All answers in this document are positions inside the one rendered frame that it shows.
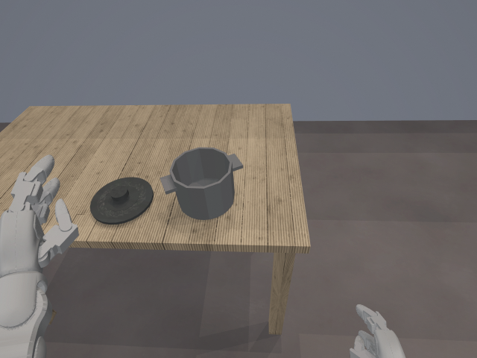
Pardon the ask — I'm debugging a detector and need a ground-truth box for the knob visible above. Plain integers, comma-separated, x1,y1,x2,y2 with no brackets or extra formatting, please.
110,186,129,201

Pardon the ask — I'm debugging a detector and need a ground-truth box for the lid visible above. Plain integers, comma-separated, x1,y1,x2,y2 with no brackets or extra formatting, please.
90,177,154,224

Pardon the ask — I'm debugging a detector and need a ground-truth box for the robot right hand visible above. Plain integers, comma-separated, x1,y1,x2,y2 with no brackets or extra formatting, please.
350,304,405,358

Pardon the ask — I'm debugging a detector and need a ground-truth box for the table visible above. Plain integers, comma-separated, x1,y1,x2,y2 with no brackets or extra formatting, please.
0,104,311,335

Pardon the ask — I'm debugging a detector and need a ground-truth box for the robot left forearm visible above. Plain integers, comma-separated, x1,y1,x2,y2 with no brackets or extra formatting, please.
0,271,52,358

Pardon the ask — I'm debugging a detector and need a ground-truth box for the pot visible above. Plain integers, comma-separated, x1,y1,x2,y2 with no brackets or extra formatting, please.
160,147,243,220

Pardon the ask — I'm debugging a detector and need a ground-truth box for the robot left hand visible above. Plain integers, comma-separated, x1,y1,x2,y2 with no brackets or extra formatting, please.
0,154,79,278

